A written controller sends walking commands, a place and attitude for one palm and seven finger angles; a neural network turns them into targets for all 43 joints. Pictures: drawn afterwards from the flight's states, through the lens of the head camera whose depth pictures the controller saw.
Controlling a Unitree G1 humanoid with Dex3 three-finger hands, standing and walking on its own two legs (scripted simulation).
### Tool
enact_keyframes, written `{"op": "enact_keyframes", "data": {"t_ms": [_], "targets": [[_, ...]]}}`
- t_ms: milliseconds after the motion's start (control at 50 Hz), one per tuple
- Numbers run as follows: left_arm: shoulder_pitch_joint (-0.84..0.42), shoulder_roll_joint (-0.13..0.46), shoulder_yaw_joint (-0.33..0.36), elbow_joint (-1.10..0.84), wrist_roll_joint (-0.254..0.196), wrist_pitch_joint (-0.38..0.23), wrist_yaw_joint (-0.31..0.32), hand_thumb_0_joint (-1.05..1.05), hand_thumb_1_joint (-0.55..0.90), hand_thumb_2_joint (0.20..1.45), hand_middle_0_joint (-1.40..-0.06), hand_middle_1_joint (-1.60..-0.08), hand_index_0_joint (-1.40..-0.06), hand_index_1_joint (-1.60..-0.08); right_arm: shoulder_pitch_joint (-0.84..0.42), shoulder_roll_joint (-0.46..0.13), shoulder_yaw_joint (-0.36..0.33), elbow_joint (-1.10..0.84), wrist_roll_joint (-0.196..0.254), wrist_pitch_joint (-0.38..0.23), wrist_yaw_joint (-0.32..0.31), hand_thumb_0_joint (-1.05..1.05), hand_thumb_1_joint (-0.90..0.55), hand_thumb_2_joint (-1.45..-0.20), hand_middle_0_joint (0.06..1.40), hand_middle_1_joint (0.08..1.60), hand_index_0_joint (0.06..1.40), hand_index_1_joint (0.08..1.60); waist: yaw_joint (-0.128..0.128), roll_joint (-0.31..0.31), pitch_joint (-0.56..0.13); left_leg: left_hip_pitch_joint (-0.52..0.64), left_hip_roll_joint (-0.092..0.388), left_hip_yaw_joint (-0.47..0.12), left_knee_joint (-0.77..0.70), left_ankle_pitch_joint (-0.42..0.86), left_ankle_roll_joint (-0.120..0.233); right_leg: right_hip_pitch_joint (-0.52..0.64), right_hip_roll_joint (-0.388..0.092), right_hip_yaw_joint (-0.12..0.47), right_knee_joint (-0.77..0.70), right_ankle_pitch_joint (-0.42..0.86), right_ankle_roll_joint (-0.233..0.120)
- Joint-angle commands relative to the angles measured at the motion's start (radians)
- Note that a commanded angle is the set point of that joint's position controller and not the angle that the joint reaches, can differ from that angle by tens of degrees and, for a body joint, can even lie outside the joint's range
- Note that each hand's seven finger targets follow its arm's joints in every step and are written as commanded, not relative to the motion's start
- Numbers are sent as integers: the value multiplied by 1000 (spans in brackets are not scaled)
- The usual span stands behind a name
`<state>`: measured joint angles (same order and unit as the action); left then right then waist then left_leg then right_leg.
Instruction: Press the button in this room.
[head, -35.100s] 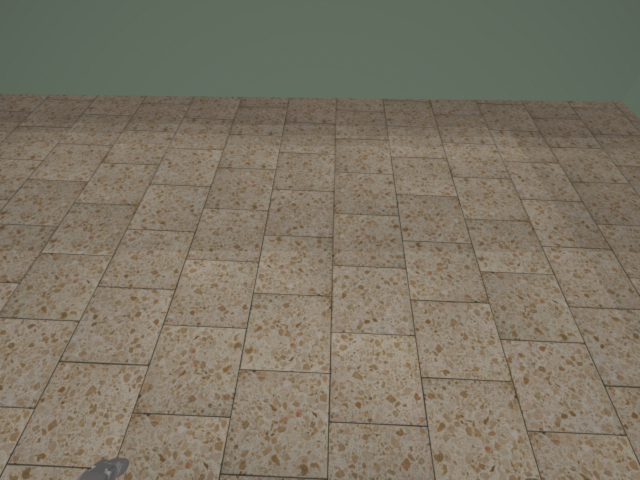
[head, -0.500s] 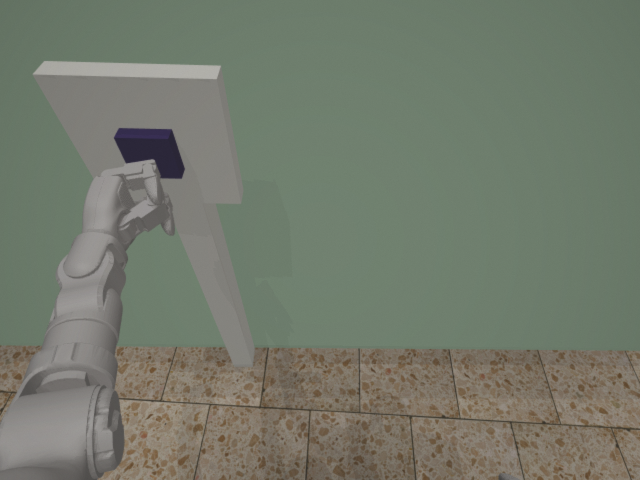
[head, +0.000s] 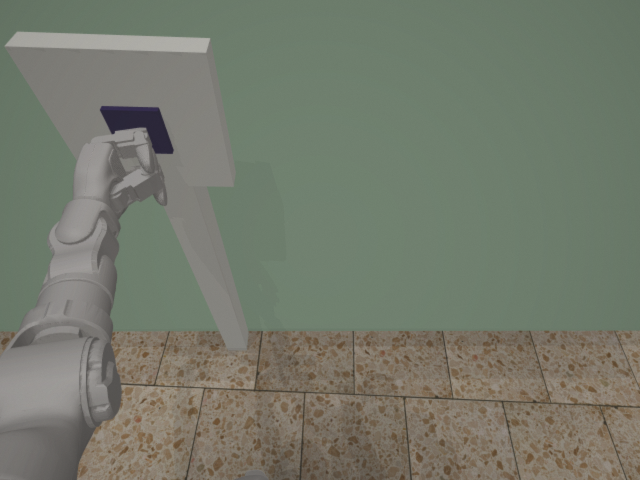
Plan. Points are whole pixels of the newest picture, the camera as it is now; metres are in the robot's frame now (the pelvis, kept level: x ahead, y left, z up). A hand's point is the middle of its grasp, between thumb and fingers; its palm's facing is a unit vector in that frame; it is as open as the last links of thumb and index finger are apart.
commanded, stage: press the button with the knuckle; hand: left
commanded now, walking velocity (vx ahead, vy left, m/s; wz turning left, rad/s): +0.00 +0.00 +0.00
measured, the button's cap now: (141, 126) +0.52 +0.21 +0.14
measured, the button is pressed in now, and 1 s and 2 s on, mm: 12 0 0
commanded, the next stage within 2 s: hold the button down briefly in 0.14 s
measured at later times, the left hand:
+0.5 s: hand (154, 174) +0.47 +0.20 +0.11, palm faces -0.01 -1.00 -0.02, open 2.9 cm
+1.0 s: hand (158, 187) +0.45 +0.19 +0.11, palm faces +0.00 -1.00 -0.01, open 3.0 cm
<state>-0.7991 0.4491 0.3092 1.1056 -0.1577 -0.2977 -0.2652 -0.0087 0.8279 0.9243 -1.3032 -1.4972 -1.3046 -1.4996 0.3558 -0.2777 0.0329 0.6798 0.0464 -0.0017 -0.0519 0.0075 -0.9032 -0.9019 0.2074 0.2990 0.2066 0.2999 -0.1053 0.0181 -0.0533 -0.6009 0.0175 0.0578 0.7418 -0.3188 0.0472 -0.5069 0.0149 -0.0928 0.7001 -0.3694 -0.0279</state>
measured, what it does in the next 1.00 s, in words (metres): stands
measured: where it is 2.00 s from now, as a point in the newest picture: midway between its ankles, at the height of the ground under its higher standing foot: outside the picture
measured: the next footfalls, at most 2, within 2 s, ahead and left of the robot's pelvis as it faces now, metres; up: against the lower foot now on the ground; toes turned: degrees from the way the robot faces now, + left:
none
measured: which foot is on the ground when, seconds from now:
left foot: down 0.00-1.00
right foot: down 0.00-1.00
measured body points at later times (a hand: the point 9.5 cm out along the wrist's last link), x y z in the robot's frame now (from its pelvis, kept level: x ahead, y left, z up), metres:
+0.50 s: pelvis -0.02 +0.00 -0.01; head +0.06 +0.01 +0.43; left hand +0.46 +0.25 +0.12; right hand -0.01 -0.28 -0.12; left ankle +0.03 +0.09 -0.71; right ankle -0.01 -0.10 -0.71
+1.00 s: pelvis -0.01 +0.00 +0.00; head +0.05 +0.00 +0.44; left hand +0.44 +0.24 +0.11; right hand +0.03 -0.27 -0.12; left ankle +0.03 +0.09 -0.71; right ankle -0.02 -0.10 -0.71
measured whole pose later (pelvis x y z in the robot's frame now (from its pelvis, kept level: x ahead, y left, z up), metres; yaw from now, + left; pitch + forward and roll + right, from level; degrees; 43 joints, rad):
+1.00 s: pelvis -0.01 +0.00 +0.00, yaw +0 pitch +10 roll -2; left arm -0.74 0.42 0.30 1.03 -0.18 -0.30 -0.25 -0.01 0.86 0.94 -1.30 -1.50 -1.31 -1.50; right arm 0.39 -0.28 0.03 0.66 0.05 -0.04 -0.04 0.01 -0.90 -0.90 0.21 0.30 0.21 0.30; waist -0.10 0.03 -0.07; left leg -0.63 0.02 0.06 0.77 -0.32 0.05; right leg -0.54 0.02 -0.09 0.73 -0.37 -0.03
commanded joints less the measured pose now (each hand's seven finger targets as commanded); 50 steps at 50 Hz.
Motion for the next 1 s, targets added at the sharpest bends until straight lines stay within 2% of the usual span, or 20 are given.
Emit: {"op": "enact_keyframes", "data": {"t_ms": [0, 40, 80, 140, 180, 220, 280, 340, 400, 460, 480, 520, 560, 620, 680, 700, 820, 860, 920, 980], "targets": [[-611, 226, 28, -215, -13, -84, 17, 0, 900, 900, -1300, -1500, -1300, -1500, 98, -177, -63, -58, -7, -35, -11, 0, -900, -900, 200, 300, 200, 300, -61, 70, -367, 367, 12, -132, -62, 182, -9, -96, 20, 77, -96, 175, 7], [-648, 201, 3, -196, -14, -85, 18, 0, 900, 900, -1300, -1500, -1300, -1500, 103, -177, -61, -51, -8, -40, -10, 0, -900, -900, 200, 300, 200, 300, -79, 61, -340, 354, 13, -137, -62, 154, -9, -125, 22, 73, -97, 150, 9], [-674, 232, 22, -160, -13, -84, 23, 0, 900, 900, -1300, -1500, -1300, -1500, 112, -184, -60, -41, -8, -43, -12, 0, -900, -900, 200, 300, 200, 300, -90, 19, -319, 309, 13, -136, -59, 115, -3, -122, 22, 79, -101, 128, 12], [-735, 215, -13, -162, -6, -86, 23, 0, 900, 900, -1300, -1500, -1300, -1500, 116, -184, -57, -33, -8, -53, -15, 0, -900, -900, 200, 300, 200, 300, -99, 88, -330, 317, 12, -143, -62, 69, -8, -159, 18, 80, -96, 89, 12], [-743, 226, -9, -143, -7, -83, 26, 0, 900, 900, -1300, -1500, -1300, -1500, 129, -190, -56, -27, -9, -58, -15, 0, -900, -900, 200, 300, 200, 300, -110, 73, -333, 314, 15, -149, -60, 64, -6, -166, 20, 78, -94, 84, 11], [-758, 219, -16, -141, -13, -81, 23, 0, 900, 900, -1300, -1500, -1300, -1500, 131, -190, -56, -23, -7, -68, -16, 0, -900, -900, 200, 300, 200, 300, -111, 84, -348, 315, 15, -145, -58, 46, -7, -171, 19, 81, -97, 70, 15], [-752, 244, 3, -110, -16, -76, 22, 0, 900, 900, -1300, -1500, -1300, -1500, 140, -195, -52, -21, -7, -75, -18, 0, -900, -900, 200, 300, 200, 300, -112, 48, -331, 274, 15, -146, -58, 20, -3, -162, 20, 84, -99, 55, 15], [-777, 268, -1, -126, -10, -78, 17, 0, 900, 900, -1300, -1500, -1300, -1500, 141, -197, -50, -23, -6, -83, -19, 0, -900, -900, 200, 300, 200, 300, -112, 97, -337, 259, 14, -142, -58, -8, -5, -166, 17, 87, -94, 34, 16], [-752, 258, -3, -95, -13, -71, 13, 0, 900, 900, -1300, -1500, -1300, -1500, 143, -196, -47, -28, -5, -87, -19, 0, -900, -900, 200, 300, 200, 300, -114, 67, -324, 237, 14, -140, -55, -25, -3, -164, 19, 89, -98, 23, 17], [-760, 274, -5, -89, -17, -61, 8, 0, 900, 900, -1300, -1500, -1300, -1500, 145, -200, -44, -29, -1, -95, -22, 0, -900, -900, 200, 300, 200, 300, -117, 82, -298, 203, 14, -135, -60, -66, -3, -170, 16, 93, -100, -4, 19], [-770, 300, 18, -96, -17, -64, 9, 0, 900, 900, -1300, -1500, -1300, -1500, 149, -203, -45, -30, -4, -96, -22, 0, -900, -900, 200, 300, 200, 300, -115, 64, -309, 196, 14, -139, -55, -59, 0, -156, 16, 95, -97, 2, 18], [-783, 293, 9, -119, -12, -66, 8, 0, 900, 900, -1300, -1500, -1300, -1500, 156, -202, -48, -31, -5, -100, -23, 0, -900, -900, 200, 300, 200, 300, -115, 95, -356, 233, 15, -142, -51, -34, -2, -164, 17, 91, -90, 14, 18], [-757, 263, -2, -111, -12, -62, 7, 0, 900, 900, -1300, -1500, -1300, -1500, 155, -197, -50, -34, -7, -102, -19, 0, -900, -900, 200, 300, 200, 300, -112, 96, -347, 246, 14, -145, -51, -35, -6, -180, 19, 85, -89, 12, 15], [-714, 287, 31, -82, -15, -57, 11, 0, 900, 900, -1300, -1500, -1300, -1500, 156, -199, -51, -37, -9, -99, -14, 0, -900, -900, 200, 300, 200, 300, -104, 60, -324, 209, 12, -137, -50, -40, -3, -162, 20, 88, -95, 8, 17], [-698, 293, 34, -120, -6, -64, 6, 0, 900, 900, -1300, -1500, -1300, -1500, 152, -195, -55, -49, -10, -96, -11, 0, -900, -900, 200, 300, 200, 300, -94, 65, -343, 208, 10, -133, -45, -28, 0, -143, 19, 90, -88, 15, 14], [-669, 289, 37, -132, -5, -67, 6, 0, 900, 900, -1300, -1500, -1300, -1500, 148, -192, -56, -58, -10, -94, -8, 0, -900, -900, 200, 300, 200, 300, -80, 87, -360, 223, 9, -130, -47, -12, -3, -137, 19, 88, -86, 24, 14], [-521, 217, 26, -242, -27, -76, 0, 0, 900, 900, -1300, -1500, -1300, -1500, 115, -176, -63, -94, -5, -80, 0, 0, -900, -900, 200, 300, 200, 300, -35, 101, -390, 318, 13, -128, -57, 90, -8, -110, 27, 67, -79, 95, 5], [-500, 187, 4, -257, -34, -69, 4, 0, 900, 900, -1300, -1500, -1300, -1500, 100, -172, -62, -97, 0, -75, -2, 0, -900, -900, 200, 300, 200, 300, -39, 70, -336, 303, 14, -128, -69, 75, -7, -109, 27, 64, -89, 91, 6], [-426, 180, 13, -311, -35, -67, 14, 0, 900, 900, -1300, -1500, -1300, -1500, 80, -168, -64, -112, 3, -70, -2, 0, -900, -900, 200, 300, 200, 300, -16, 76, -344, 329, 12, -122, -74, 111, -7, -80, 26, 63, -88, 124, 3], [-326, 157, 12, -362, -45, -58, 22, 0, 900, 900, -1300, -1500, -1300, -1500, 61, -162, -63, -129, 6, -69, -1, 0, -900, -900, 200, 300, 200, 300, 4, 36, -348, 341, 9, -117, -78, 162, -4, -34, 27, 62, -91, 176, 1]]}}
